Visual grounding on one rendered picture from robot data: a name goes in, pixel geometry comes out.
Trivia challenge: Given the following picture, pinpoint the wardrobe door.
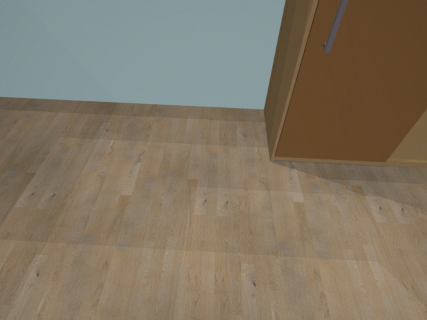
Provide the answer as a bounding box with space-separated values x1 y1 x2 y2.
389 110 427 160
275 0 427 162

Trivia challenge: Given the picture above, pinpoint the handle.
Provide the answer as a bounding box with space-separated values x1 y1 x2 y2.
323 0 348 53

